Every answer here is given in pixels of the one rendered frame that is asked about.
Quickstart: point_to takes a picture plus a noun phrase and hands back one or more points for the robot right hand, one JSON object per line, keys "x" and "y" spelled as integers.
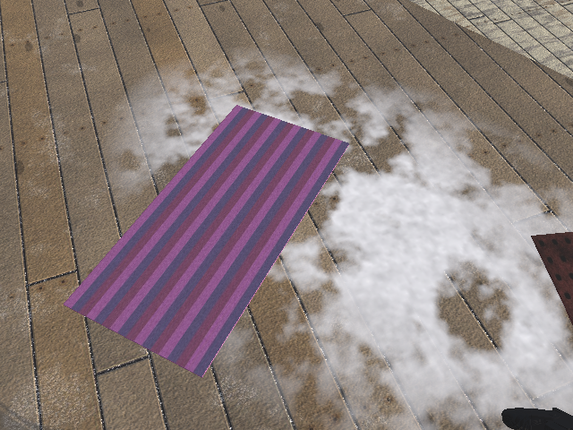
{"x": 537, "y": 419}

